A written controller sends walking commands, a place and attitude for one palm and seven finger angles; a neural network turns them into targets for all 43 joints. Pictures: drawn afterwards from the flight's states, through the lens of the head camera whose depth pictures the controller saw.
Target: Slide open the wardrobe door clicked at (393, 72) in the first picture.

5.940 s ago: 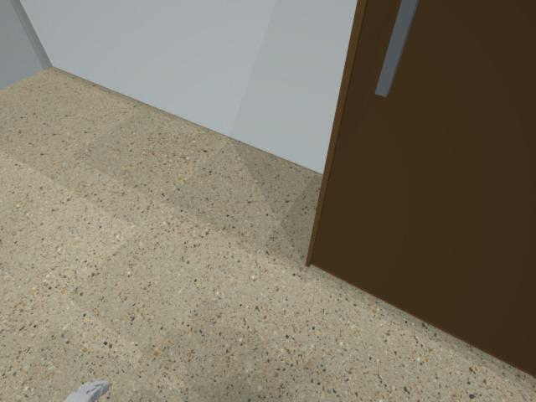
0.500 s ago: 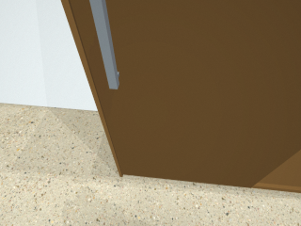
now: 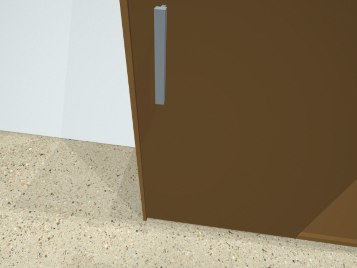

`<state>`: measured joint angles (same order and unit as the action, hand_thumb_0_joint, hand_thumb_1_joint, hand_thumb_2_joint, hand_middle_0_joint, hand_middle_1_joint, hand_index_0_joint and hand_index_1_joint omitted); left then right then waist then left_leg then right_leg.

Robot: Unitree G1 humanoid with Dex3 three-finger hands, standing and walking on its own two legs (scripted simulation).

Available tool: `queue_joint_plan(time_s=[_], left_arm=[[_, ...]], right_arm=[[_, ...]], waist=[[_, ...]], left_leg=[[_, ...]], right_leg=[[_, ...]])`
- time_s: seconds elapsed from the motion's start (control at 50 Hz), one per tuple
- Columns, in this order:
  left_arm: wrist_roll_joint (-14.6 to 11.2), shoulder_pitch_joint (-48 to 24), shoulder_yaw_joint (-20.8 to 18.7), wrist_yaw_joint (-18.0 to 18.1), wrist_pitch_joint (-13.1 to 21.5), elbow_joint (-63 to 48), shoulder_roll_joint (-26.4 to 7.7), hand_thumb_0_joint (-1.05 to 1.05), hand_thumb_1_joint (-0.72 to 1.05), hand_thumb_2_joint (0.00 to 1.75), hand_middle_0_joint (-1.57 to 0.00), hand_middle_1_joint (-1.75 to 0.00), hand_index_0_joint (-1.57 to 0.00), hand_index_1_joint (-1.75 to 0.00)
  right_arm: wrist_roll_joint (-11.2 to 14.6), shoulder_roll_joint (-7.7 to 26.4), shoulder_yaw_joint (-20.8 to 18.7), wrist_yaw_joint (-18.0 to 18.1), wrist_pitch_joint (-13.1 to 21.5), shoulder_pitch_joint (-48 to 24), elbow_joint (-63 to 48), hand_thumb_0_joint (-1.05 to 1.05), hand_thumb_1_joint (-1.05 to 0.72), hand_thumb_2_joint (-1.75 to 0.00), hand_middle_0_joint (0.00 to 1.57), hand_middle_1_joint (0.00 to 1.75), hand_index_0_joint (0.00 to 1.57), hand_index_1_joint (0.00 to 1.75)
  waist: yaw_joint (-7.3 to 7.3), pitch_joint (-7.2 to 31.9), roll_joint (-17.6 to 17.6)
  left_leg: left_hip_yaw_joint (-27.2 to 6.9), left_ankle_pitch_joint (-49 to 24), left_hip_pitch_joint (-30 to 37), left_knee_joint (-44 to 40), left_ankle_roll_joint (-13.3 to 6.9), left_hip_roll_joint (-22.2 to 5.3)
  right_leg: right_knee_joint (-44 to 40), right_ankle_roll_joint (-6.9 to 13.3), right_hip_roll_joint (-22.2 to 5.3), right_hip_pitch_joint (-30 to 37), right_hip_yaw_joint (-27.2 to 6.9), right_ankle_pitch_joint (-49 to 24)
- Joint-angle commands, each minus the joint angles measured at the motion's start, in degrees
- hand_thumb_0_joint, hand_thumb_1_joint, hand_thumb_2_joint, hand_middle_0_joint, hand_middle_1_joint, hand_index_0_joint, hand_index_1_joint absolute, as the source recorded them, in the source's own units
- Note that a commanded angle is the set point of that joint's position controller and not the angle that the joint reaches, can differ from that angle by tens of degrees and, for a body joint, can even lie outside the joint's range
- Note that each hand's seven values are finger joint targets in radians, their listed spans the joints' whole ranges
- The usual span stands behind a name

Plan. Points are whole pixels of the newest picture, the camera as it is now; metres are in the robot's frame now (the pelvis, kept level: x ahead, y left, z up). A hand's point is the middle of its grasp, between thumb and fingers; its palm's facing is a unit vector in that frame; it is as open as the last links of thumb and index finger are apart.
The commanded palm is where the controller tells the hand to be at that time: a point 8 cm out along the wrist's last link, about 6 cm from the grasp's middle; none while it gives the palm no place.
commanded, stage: look again from close up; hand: left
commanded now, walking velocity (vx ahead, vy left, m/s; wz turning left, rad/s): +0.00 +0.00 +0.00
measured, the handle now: (161, 58) +0.55 +0.09 +0.24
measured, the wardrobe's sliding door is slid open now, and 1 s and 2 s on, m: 0.00 0.00 0.00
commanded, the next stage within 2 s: shuffle to correct the standing spot in 1.58 s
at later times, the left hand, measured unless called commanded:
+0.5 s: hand out of the picture -0.12 +0.22 -0.17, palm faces +0.06 -0.97 -0.22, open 7.4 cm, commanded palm none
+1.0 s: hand out of the picture -0.07 +0.28 -0.15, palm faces +0.01 -0.96 -0.28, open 7.4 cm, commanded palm none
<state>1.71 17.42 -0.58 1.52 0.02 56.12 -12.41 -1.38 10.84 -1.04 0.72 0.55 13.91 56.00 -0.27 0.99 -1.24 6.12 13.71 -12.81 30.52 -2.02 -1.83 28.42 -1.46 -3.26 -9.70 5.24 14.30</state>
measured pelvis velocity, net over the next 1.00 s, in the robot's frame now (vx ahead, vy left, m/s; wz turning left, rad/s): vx -0.17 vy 0.06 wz -0.02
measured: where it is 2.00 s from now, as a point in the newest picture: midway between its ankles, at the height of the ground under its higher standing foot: outside the picture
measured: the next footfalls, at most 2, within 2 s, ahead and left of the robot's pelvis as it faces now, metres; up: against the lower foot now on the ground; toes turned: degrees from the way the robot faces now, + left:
left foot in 0.78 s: -0.06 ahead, +0.12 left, +0.00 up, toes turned -2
right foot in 1.08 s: -0.21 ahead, -0.07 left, +0.00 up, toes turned -4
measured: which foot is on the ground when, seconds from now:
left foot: down 0.00-0.64, up 0.66-0.76, down 0.78-1.00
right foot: down 0.00-0.76, up 0.78-1.00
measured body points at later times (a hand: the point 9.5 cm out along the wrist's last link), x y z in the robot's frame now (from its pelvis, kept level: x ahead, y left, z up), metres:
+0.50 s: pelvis -0.07 +0.02 +0.00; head -0.09 +0.03 +0.45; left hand -0.12 +0.27 -0.16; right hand -0.05 -0.23 -0.14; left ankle +0.03 +0.09 -0.73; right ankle +0.01 -0.13 -0.73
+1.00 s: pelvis -0.17 +0.06 +0.00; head -0.19 +0.08 +0.45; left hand -0.07 +0.33 -0.13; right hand -0.22 -0.20 -0.14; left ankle -0.10 +0.12 -0.73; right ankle -0.20 -0.08 -0.69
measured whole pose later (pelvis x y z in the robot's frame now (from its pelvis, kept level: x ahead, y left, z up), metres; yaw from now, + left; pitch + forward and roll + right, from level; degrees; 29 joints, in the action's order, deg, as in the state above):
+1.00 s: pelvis -0.17 +0.06 +0.00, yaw -1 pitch -2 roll -3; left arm 1.4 12.5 -4.4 0.9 -2.5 54.1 -16.8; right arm -2.4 12.3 -2.1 1.8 -2.1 22.1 61.1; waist 2.8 1.7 -0.1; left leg 2.2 11.4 -16.9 28.9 -4.6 0.6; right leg 46.8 -0.4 0.7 -16.7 0.6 26.5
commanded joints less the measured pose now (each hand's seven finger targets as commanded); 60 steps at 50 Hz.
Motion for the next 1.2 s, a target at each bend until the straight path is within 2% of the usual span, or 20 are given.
queue_joint_plan(time_s=[0.0,0.14,0.36,0.58,0.6,0.64,0.68,0.7,0.72,0.74,0.76,0.78,0.8,0.82,0.86,0.96,1.0,1.04,1.08,1.18], left_arm=[[0.06,2.48,-1.61,0.39,0.31,-2.77,-6.83,0.00,0.90,0.90,-0.20,-0.30,-0.20,-0.30],[0.40,5.77,-1.82,0.13,-0.12,-1.47,-6.78,0.00,0.90,0.90,-0.20,-0.30,-0.20,-0.30],[0.13,7.25,-1.81,0.21,0.37,0.36,-7.48,0.00,0.90,0.90,-0.20,-0.30,-0.20,-0.30],[0.65,10.48,-3.51,-0.01,-2.17,2.07,-7.31,0.00,0.90,0.90,-0.20,-0.30,-0.20,-0.30],[0.75,8.99,-3.97,0.08,-2.34,1.54,-7.93,0.00,0.90,0.90,-0.20,-0.30,-0.20,-0.30],[1.10,-4.59,-5.26,0.87,-2.37,-2.56,-11.90,0.00,0.90,0.90,-0.20,-0.30,-0.20,-0.30],[1.28,-20.03,-6.26,1.48,-1.73,-7.29,-13.47,0.00,0.90,0.90,-0.20,-0.30,-0.20,-0.30],[1.15,-20.55,-5.98,1.59,-1.28,-7.62,-12.94,0.00,0.90,0.90,-0.20,-0.30,-0.20,-0.30],[0.41,-14.70,-5.30,1.62,-1.40,-6.17,-10.92,0.00,0.90,0.90,-0.20,-0.30,-0.20,-0.30],[-0.24,-7.82,-4.73,1.41,-2.13,-5.33,-6.09,0.00,0.90,0.90,-0.20,-0.30,-0.20,-0.30],[-0.37,-4.71,-4.89,1.28,-2.68,-5.17,-5.63,0.00,0.90,0.90,-0.20,-0.30,-0.20,-0.30],[-0.53,-3.05,-5.86,0.50,-2.80,-5.90,-8.87,0.00,0.90,0.90,-0.20,-0.30,-0.20,-0.30],[0.04,0.48,-6.68,-0.34,-3.05,-4.07,-9.75,0.00,0.90,0.90,-0.20,-0.30,-0.20,-0.30],[0.24,1.05,-6.69,0.03,-3.25,-2.20,-9.08,0.00,0.90,0.90,-0.20,-0.30,-0.20,-0.30],[0.12,1.05,-6.25,-0.05,-3.22,-1.88,-10.09,0.00,0.90,0.90,-0.20,-0.30,-0.20,-0.30],[-0.91,-0.56,-3.97,-0.56,-2.71,-2.31,-8.03,0.00,0.90,0.90,-0.20,-0.30,-0.20,-0.30],[-1.31,-0.19,-4.05,-0.37,-1.91,-1.76,-9.61,0.00,0.90,0.90,-0.20,-0.30,-0.20,-0.30],[-1.39,0.26,-3.81,0.44,-0.71,-1.32,-11.06,0.00,0.90,0.90,-0.20,-0.30,-0.20,-0.30],[-0.97,-2.16,-3.67,0.71,0.28,-1.87,-13.94,0.00,0.90,0.90,-0.20,-0.30,-0.20,-0.30],[-0.90,-4.47,-2.06,0.46,0.58,-0.62,-11.49,0.00,0.90,0.90,-0.20,-0.30,-0.20,-0.30]], right_arm=[[0.13,10.14,-2.40,0.29,0.63,1.20,-3.29,0.00,-0.90,-0.90,0.20,0.30,0.20,0.30],[0.21,11.61,-2.94,0.05,-0.04,1.30,-3.13,0.00,-0.90,-0.90,0.20,0.30,0.20,0.30],[0.50,10.13,-2.93,0.03,-0.63,4.26,0.72,0.00,-0.90,-0.90,0.20,0.30,0.20,0.30],[0.21,9.74,-4.32,0.32,-3.14,3.56,1.21,0.00,-0.90,-0.90,0.20,0.30,0.20,0.30],[0.14,8.87,-4.66,0.35,-3.74,5.01,1.35,0.00,-0.90,-0.90,0.20,0.30,0.20,0.30],[0.47,7.89,-6.39,0.56,-4.81,14.66,3.36,0.00,-0.90,-0.90,0.20,0.30,0.20,0.30],[1.17,8.79,-7.23,0.71,-4.15,23.32,5.56,0.00,-0.90,-0.90,0.20,0.30,0.20,0.30],[1.11,7.80,-6.32,0.24,-2.83,24.93,5.65,0.00,-0.90,-0.90,0.20,0.30,0.20,0.30],[0.74,7.58,-5.31,-0.15,-1.62,23.10,4.45,0.00,-0.90,-0.90,0.20,0.30,0.20,0.30],[-0.07,10.13,-5.11,0.31,-1.01,16.62,2.14,0.00,-0.90,-0.90,0.20,0.30,0.20,0.30],[-0.15,14.08,-4.83,1.36,0.02,9.46,-1.02,0.00,-0.90,-0.90,0.20,0.30,0.20,0.30],[-0.33,16.75,-4.38,2.12,-0.06,0.09,-3.88,0.00,-0.90,-0.90,0.20,0.30,0.20,0.30],[-0.69,16.61,-4.27,1.87,0.19,-6.62,-5.45,0.00,-0.90,-0.90,0.20,0.30,0.20,0.30],[-0.71,15.96,-3.99,1.83,0.69,-7.55,-5.23,0.00,-0.90,-0.90,0.20,0.30,0.20,0.30],[-0.71,14.86,-3.73,1.96,0.76,-5.64,-4.28,0.00,-0.90,-0.90,0.20,0.30,0.20,0.30],[-0.64,14.69,-4.06,2.21,-0.76,6.86,0.45,0.00,-0.90,-0.90,0.20,0.30,0.20,0.30],[-0.08,16.15,-4.28,1.81,-0.73,7.90,1.62,0.00,-0.90,-0.90,0.20,0.30,0.20,0.30],[0.83,13.53,-3.63,1.25,-0.53,7.38,2.04,0.00,-0.90,-0.90,0.20,0.30,0.20,0.30],[0.94,11.87,-2.80,0.84,-0.16,5.40,0.96,0.00,-0.90,-0.90,0.20,0.30,0.20,0.30],[0.76,11.98,-2.25,0.00,-1.02,3.44,2.11,0.00,-0.90,-0.90,0.20,0.30,0.20,0.30]], waist=[[-0.14,-7.21,5.41],[-1.07,-6.62,4.77],[0.56,-5.85,0.75],[0.03,-5.86,-0.35],[1.07,-4.86,-4.04],[8.02,-1.26,-15.46],[13.73,-1.30,-12.86],[13.48,-5.80,-7.15],[10.40,-10.67,4.84],[5.09,-17.46,23.93],[1.38,-20.93,27.10],[-3.19,-20.22,17.27],[-6.38,-12.00,11.24],[-5.57,-9.48,13.54],[-4.22,-8.52,7.82],[1.47,-5.29,9.07],[0.75,-6.64,7.20],[0.77,-4.44,2.60],[1.97,-5.58,-2.73],[3.41,-4.70,-3.56]], left_leg=[[-10.87,14.66,-8.28,-15.44,-0.76,-5.93],[-13.33,22.21,-11.31,-19.54,-1.23,-7.08],[-10.78,16.59,-5.85,-13.73,-0.12,-4.10],[-6.15,21.88,-7.43,-5.64,1.56,0.03],[-3.41,18.11,-2.68,2.96,2.20,2.77],[-2.59,9.06,15.84,33.18,2.09,5.81],[-9.04,12.96,19.67,36.74,0.50,0.43],[-9.69,16.01,12.78,20.20,-0.05,-1.64],[-11.17,18.70,3.83,-2.22,-0.07,-2.92],[-25.21,30.29,-11.79,-17.43,3.08,-7.40],[-38.36,35.00,-25.54,-27.80,0.88,-15.27],[-37.53,38.07,-33.97,-30.21,-5.83,-17.79],[-32.67,34.89,-34.27,-27.42,-6.91,-14.47],[-32.83,34.43,-31.50,-24.99,-6.56,-13.15],[-29.64,30.96,-24.92,-22.81,-5.87,-11.61],[-25.26,22.08,-1.13,-23.74,-4.61,-9.44],[-21.27,15.93,-2.54,-23.25,-1.72,-7.50],[-15.21,6.16,-5.66,-16.37,1.34,-4.16],[-9.78,0.52,-1.79,-9.16,2.41,-1.41],[-10.73,-3.28,8.67,-7.34,2.05,-2.07]], right_leg=[[-5.56,2.30,-1.63,-2.89,-4.00,4.21],[-3.96,1.94,-0.79,-1.22,-2.72,5.92],[-9.02,3.37,-2.40,-8.30,-8.25,12.68],[-6.54,3.98,-0.72,-14.65,-6.32,19.30],[-11.20,4.87,-2.72,-20.49,-8.60,22.93],[-23.86,7.77,-13.02,-42.41,-17.32,29.04],[-18.59,6.12,-13.11,-46.04,-14.19,18.49],[-9.36,3.88,-10.65,-40.04,-11.81,16.48],[8.30,2.66,-4.96,-33.35,-9.13,16.90],[24.48,1.71,3.32,-32.10,-6.18,17.59],[33.88,1.06,3.43,-30.12,-12.12,13.84],[38.84,1.00,1.03,-22.45,-15.89,6.99],[44.58,0.59,3.19,-14.32,-11.92,3.55],[46.51,0.52,3.06,-14.14,-11.82,4.62],[41.60,0.62,2.79,-14.52,-10.58,5.30],[1.69,2.25,4.93,-5.39,-2.78,16.15],[-12.47,3.59,4.87,4.44,-3.30,6.11],[-15.19,6.35,-1.41,11.79,-10.11,-1.43],[-16.00,9.59,-8.62,2.33,-15.90,0.08],[-15.13,6.18,-4.47,-9.50,-12.68,8.23]])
